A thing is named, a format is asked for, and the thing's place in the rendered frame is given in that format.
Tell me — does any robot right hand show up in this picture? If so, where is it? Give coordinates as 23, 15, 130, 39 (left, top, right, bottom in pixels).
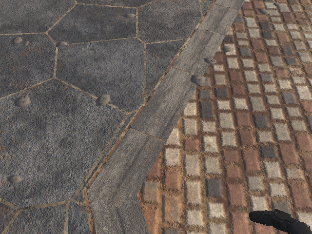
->
249, 209, 312, 234

